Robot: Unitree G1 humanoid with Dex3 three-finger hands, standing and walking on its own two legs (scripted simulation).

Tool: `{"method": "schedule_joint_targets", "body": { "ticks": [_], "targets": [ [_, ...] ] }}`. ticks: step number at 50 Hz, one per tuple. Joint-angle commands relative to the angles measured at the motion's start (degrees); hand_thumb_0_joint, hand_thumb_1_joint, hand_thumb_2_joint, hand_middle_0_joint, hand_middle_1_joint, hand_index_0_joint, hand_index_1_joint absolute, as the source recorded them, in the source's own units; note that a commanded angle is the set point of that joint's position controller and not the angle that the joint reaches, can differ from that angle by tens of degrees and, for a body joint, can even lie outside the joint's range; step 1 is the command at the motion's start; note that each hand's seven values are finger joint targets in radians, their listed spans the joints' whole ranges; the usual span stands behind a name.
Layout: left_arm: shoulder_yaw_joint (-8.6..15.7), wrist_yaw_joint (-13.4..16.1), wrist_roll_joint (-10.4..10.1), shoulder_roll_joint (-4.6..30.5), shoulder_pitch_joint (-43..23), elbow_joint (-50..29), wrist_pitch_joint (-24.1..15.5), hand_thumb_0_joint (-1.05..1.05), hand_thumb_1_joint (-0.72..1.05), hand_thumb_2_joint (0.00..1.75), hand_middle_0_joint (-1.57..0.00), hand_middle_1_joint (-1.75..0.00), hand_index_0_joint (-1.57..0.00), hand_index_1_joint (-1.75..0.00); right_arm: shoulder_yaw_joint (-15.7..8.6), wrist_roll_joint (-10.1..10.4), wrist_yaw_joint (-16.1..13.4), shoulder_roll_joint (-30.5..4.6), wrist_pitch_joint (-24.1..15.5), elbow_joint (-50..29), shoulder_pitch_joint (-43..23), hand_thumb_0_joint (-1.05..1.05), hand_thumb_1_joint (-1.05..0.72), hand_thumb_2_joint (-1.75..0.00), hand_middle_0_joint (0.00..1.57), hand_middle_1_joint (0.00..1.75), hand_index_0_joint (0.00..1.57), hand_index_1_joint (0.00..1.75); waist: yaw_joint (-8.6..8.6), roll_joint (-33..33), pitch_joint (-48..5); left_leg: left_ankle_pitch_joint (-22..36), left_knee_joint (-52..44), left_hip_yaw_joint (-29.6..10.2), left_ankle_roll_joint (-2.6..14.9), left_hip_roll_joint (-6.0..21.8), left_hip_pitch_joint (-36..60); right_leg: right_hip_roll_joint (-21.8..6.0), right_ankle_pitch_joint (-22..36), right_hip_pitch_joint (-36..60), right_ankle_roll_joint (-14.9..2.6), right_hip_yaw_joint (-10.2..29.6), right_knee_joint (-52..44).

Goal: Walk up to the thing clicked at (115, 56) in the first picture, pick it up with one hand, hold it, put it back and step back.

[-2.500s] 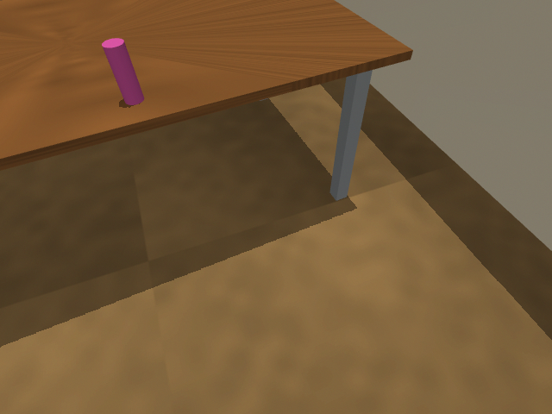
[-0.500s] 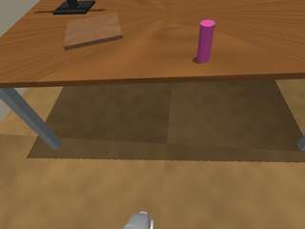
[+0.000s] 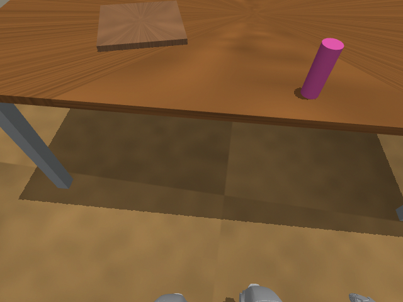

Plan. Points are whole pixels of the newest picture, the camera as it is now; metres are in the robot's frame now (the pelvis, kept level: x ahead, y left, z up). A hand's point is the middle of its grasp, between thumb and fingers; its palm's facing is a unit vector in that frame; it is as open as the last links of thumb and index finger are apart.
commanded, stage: walk up
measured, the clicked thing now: (320, 70) +0.68 -0.27 +0.05
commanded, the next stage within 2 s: stand in 1.30 s
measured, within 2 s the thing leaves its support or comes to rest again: neither
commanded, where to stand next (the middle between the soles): +0.05 -0.04 m, yaw -2 degrees
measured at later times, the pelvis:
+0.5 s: pelvis +0.00 -0.02 +0.02, yaw -1 degrees
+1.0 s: pelvis +0.01 -0.03 +0.03, yaw -1 degrees
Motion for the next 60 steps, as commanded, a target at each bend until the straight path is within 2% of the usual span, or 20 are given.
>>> {"method": "schedule_joint_targets", "body": {
  "ticks": [1, 2, 3, 4, 5, 6, 7, 8, 9, 10, 11, 14, 18, 23, 28, 36, 41, 48, 56, 60],
  "targets": [
    [2.97, 0.6, 0.33, 9.7, 1.23, -2.93, -1.11, 0.0, 0.9, 0.9, -0.2, -0.3, -0.2, -0.3, -4.7, -0.09, -1.77, -16.14, -0.8, -3.48, -0.35, 0.0, -0.9, -0.9, 0.2, 0.3, 0.2, 0.3, -0.23, 8.37, -10.76, 33.19, -5.83, -13.89, 7.06, 16.67, 4.73, 0.35, -2.16, 7.77, -1.01, 0.11, -7.94],
    [2.88, 0.6, 0.47, 9.16, 1.61, -2.38, -1.41, 0.0, 0.9, 0.9, -0.2, -0.3, -0.2, -0.3, -4.46, -0.03, -1.69, -16.11, -0.63, -3.13, -1.0, 0.0, -0.9, -0.9, 0.2, 0.3, 0.2, 0.3, 0.61, 7.97, -10.67, 28.09, -4.43, -13.22, 6.01, 15.59, 3.27, 1.03, 1.55, 11.47, -1.55, -0.14, -15.4],
    [3.18, 0.77, 0.78, 10.63, 1.83, -2.06, -2.08, 0.0, 0.9, 0.9, -0.2, -0.3, -0.2, -0.3, -3.85, 0.26, -1.58, -14.64, -0.59, -2.9, -1.43, 0.0, -0.9, -0.9, 0.2, 0.3, 0.2, 0.3, 1.19, 5.14, -11.76, 24.11, -2.24, -11.6, 3.55, 13.91, 0.86, -1.31, 11.34, 16.29, -2.45, 3.33, -20.28],
    [3.73, 0.94, 1.21, 13.35, 1.65, -1.64, -2.76, 0.0, 0.9, 0.9, -0.2, -0.3, -0.2, -0.3, -3.12, 0.64, -1.5, -12.66, -0.77, -2.64, -0.95, 0.0, -0.9, -0.9, 0.2, 0.3, 0.2, 0.3, 0.84, -0.21, -13.39, 17.64, 1.34, -8.8, 0.65, 10.19, -3.0, -6.96, 20.51, 20.56, -4.81, 10.85, -20.88],
    [3.82, 0.63, 0.51, 14.67, -2.44, -2.15, -2.87, 0.0, 0.9, 0.9, -0.2, -0.3, -0.2, -0.3, -2.91, 0.55, -1.47, -11.63, -0.7, -1.54, -0.48, 0.0, -0.9, -0.9, 0.2, 0.3, 0.2, 0.3, -0.78, -3.33, -12.87, 5.6, 3.1, -4.46, -2.16, 4.2, -1.1, -12.24, 22.04, 16.2, -9.92, 15.34, -20.37],
    [3.15, 0.31, 0.1, 13.61, -5.72, -2.81, -2.94, 0.0, 0.9, 0.9, -0.2, -0.3, -0.2, -0.3, -3.0, 0.35, -1.63, -11.56, -0.66, 0.59, 0.06, 0.0, -0.9, -0.9, 0.2, 0.3, 0.2, 0.3, -1.89, -2.83, -12.15, 0.26, 0.16, -3.03, -2.57, 4.14, 4.78, -13.79, 21.48, 10.25, -10.48, 15.07, -19.55],
    [2.15, 0.12, -0.02, 11.91, -6.22, -2.52, -2.84, 0.0, 0.9, 0.9, -0.2, -0.3, -0.2, -0.3, -3.25, 0.06, -1.42, -12.33, -0.96, 1.82, -0.49, 0.0, -0.9, -0.9, 0.2, 0.3, 0.2, 0.3, -2.32, -1.24, -11.56, 1.57, -4.36, -4.91, -1.76, 4.7, 8.14, -11.09, 19.35, 7.0, -7.48, 11.79, -19.12],
    [1.76, 0.1, -0.01, 11.32, -6.0, -1.66, -2.55, 0.0, 0.9, 0.9, -0.2, -0.3, -0.2, -0.3, -3.44, -0.15, -1.08, -13.35, -1.23, 2.04, -3.27, 0.0, -0.9, -0.9, 0.2, 0.3, 0.2, 0.3, -1.3, 0.54, -9.82, 3.42, -7.39, -7.82, -0.38, 6.69, 7.01, -7.06, 14.86, 6.43, -4.44, 8.24, -18.85],
    [1.66, 0.04, 0.16, 11.16, -5.73, -0.9, -2.29, 0.0, 0.9, 0.9, -0.2, -0.3, -0.2, -0.3, -3.38, -0.33, -0.8, -13.94, -1.32, 2.25, -5.1, 0.0, -0.9, -0.9, 0.2, 0.3, 0.2, 0.3, -0.57, -0.05, -8.25, 2.59, -9.51, -10.85, 1.1, 9.33, 3.93, -4.27, 10.23, 7.92, -2.5, 6.32, -18.48],
    [1.67, -0.04, 0.39, 11.05, -5.96, -0.01, -2.15, 0.0, 0.9, 0.9, -0.2, -0.3, -0.2, -0.3, -3.07, -0.39, -0.64, -13.98, -1.39, 3.04, -5.18, 0.0, -0.9, -0.9, 0.2, 0.3, 0.2, 0.3, -0.37, -0.82, -7.76, 1.14, -11.12, -12.68, 1.97, 10.84, 2.09, -3.34, 6.7, 9.74, -2.08, 5.71, -18.61],
    [1.61, -0.21, 0.44, 10.85, -6.08, 0.44, -2.21, 0.0, 0.9, 0.9, -0.2, -0.3, -0.2, -0.3, -2.64, -0.46, -0.51, -14.06, -1.55, 3.8, -5.29, 0.0, -0.9, -0.9, 0.2, 0.3, 0.2, 0.3, -0.09, -0.85, -8.24, 1.38, -12.17, -12.94, 2.21, 11.47, 1.54, -3.19, 6.16, 11.84, -1.99, 5.86, -19.21],
    [1.29, -0.39, 0.08, 10.45, -7.26, 2.18, -2.4, 0.0, 0.9, 0.9, -0.2, -0.3, -0.2, -0.3, -1.97, -0.5, -0.29, -13.1, -1.64, 5.86, -7.72, 0.0, -0.9, -0.9, 0.2, 0.3, 0.2, 0.3, -0.05, 1.68, -6.18, 0.0, -14.39, -9.65, -0.15, 8.97, 0.45, -4.33, 5.76, 13.13, -2.87, 7.28, -23.77],
    [0.89, -0.51, -0.23, 10.3, -9.6, 4.23, -2.59, 0.0, 0.9, 0.9, -0.2, -0.3, -0.2, -0.3, -1.36, -0.57, 0.06, -12.36, -1.61, 8.71, -8.59, 0.0, -0.9, -0.9, 0.2, 0.3, 0.2, 0.3, -0.42, 2.65, -6.44, 0.77, -17.43, -8.55, -1.23, 8.27, 3.95, -4.63, 5.79, 13.52, -2.08, 7.24, -27.47],
    [0.66, -0.56, -0.25, 9.98, -10.53, 6.91, -2.56, 0.0, 0.9, 0.9, -0.2, -0.3, -0.2, -0.3, -0.89, -0.5, 0.03, -12.43, -1.78, 11.08, -10.02, 0.0, -0.9, -0.9, 0.2, 0.3, 0.2, 0.3, 0.02, 2.68, -8.54, 6.78, -19.77, -8.19, -1.5, 9.33, 6.75, -4.06, 10.53, 17.03, -1.0, 5.9, -29.47],
    [0.72, -0.43, -0.21, 9.94, -11.57, 9.02, -2.6, 0.0, 0.9, 0.9, -0.2, -0.3, -0.2, -0.3, -1.07, -0.43, -0.17, -12.17, -1.48, 12.75, -10.27, 0.0, -0.9, -0.9, 0.2, 0.3, 0.2, 0.3, -0.61, 1.84, -9.93, 12.22, -19.53, -6.56, -1.84, 9.28, 10.2, -4.38, 14.35, 18.1, -0.52, 5.5, -31.45],
    [0.68, -0.4, -0.26, 9.25, -11.77, 11.14, -2.26, 0.0, 0.9, 0.9, -0.2, -0.3, -0.2, -0.3, -0.95, -0.69, -0.3, -11.56, -1.18, 14.72, -11.43, 0.0, -0.9, -0.9, 0.2, 0.3, 0.2, 0.3, -0.48, 2.56, -8.23, 9.45, -22.6, -6.49, -2.39, 9.44, 10.14, -4.18, 12.94, 17.78, 0.05, 5.44, -33.43],
    [1.01, -0.33, -0.03, 9.32, -11.73, 12.1, -2.22, 0.0, 0.9, 0.9, -0.2, -0.3, -0.2, -0.3, -1.2, -0.6, -0.46, -11.48, -1.15, 15.38, -11.29, 0.0, -0.9, -0.9, 0.2, 0.3, 0.2, 0.3, -0.72, 1.6, -9.08, 12.72, -22.63, -6.16, -2.28, 9.91, 11.53, -4.2, 14.69, 18.51, 0.22, 5.01, -33.77],
    [1.06, -0.21, 0.08, 9.01, -11.5, 12.46, -2.27, 0.0, 0.9, 0.9, -0.2, -0.3, -0.2, -0.3, -1.24, -0.74, -0.35, -10.94, -0.71, 15.69, -11.93, 0.0, -0.9, -0.9, 0.2, 0.3, 0.2, 0.3, -0.88, 1.78, -7.86, 9.61, -23.11, -5.96, -2.46, 9.47, 11.59, -4.1, 12.33, 17.19, 0.58, 5.3, -35.32],
    [1.22, -0.03, 0.15, 8.83, -10.51, 12.35, -2.27, 0.0, 0.9, 0.9, -0.2, -0.3, -0.2, -0.3, -1.55, -0.69, -0.5, -11.08, -0.68, 15.98, -11.76, 0.0, -0.9, -0.9, 0.2, 0.3, 0.2, 0.3, -0.74, 2.24, -9.73, 14.06, -22.61, -5.62, -2.34, 9.97, 13.21, -4.21, 16.26, 18.85, 0.52, 5.01, -34.7],
    [1.15, 0.01, 0.0, 8.56, -10.86, 12.31, -2.08, 0.0, 0.9, 0.9, -0.2, -0.3, -0.2, -0.3, -1.64, -0.75, -0.58, -11.14, -0.61, 16.34, -11.54, 0.0, -0.9, -0.9, 0.2, 0.3, 0.2, 0.3, -0.84, 2.62, -8.56, 13.49, -23.39, -5.85, -2.48, 9.96, 12.4, -3.9, 15.47, 18.37, 0.59, 5.07, -34.57]
  ]
}}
